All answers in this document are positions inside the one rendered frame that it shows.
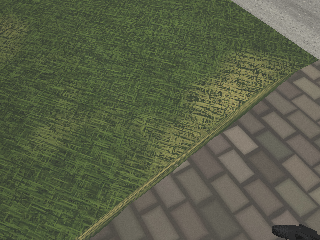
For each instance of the robot right hand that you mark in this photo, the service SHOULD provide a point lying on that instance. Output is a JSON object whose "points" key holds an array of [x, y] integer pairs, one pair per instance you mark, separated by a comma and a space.
{"points": [[293, 232]]}

